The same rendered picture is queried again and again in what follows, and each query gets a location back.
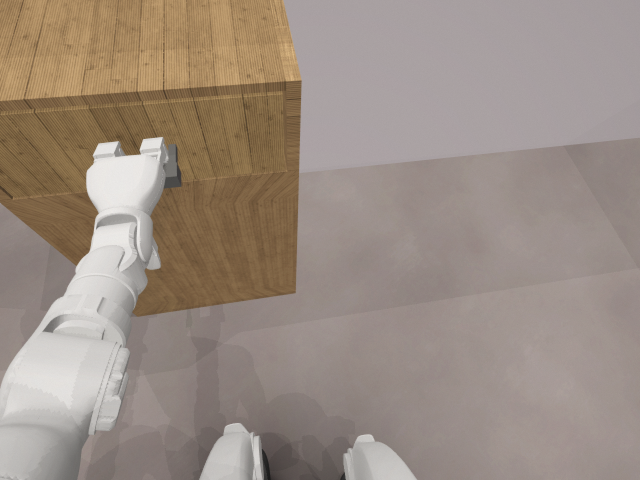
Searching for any robot left upper arm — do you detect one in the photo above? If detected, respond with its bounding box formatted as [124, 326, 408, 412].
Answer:
[0, 332, 130, 480]

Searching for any robot right thigh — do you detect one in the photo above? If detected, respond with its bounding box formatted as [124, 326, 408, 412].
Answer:
[343, 442, 417, 480]

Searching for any left robot hand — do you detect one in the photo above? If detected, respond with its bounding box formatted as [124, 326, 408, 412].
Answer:
[86, 137, 168, 270]

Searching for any handle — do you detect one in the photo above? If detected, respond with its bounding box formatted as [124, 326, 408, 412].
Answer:
[163, 144, 181, 189]

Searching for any drawer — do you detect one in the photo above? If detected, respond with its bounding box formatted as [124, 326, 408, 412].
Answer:
[0, 91, 285, 198]

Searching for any robot left forearm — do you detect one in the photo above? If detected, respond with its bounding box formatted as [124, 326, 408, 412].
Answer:
[0, 207, 153, 421]

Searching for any robot right shin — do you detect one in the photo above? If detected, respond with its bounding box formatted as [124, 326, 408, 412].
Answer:
[352, 435, 375, 450]

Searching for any cabinet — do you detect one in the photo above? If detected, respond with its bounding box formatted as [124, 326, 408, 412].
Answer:
[0, 0, 302, 317]

